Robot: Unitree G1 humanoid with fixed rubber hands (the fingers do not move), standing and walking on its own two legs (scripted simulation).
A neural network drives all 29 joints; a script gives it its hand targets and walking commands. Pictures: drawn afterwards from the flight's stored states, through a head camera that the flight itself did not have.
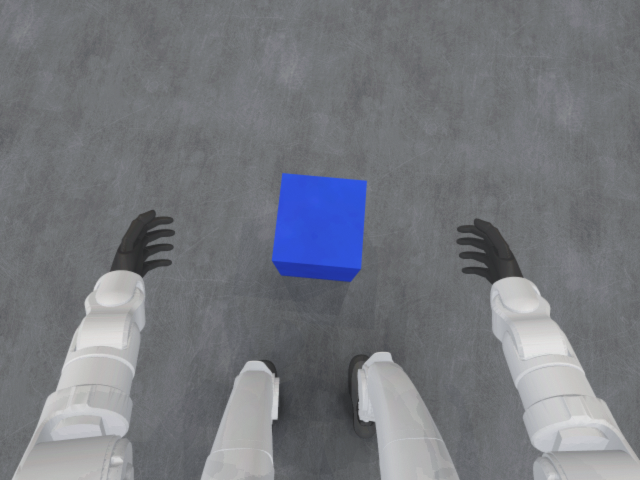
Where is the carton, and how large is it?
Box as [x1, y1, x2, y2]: [272, 173, 366, 281]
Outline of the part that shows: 282,173 272,261 280,274 350,281 360,269 366,181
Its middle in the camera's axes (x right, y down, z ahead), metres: +0.00 -0.01 +1.01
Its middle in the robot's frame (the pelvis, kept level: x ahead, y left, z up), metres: +0.51 -0.02 -0.59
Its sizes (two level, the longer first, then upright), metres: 0.210 0.200 0.250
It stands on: the floor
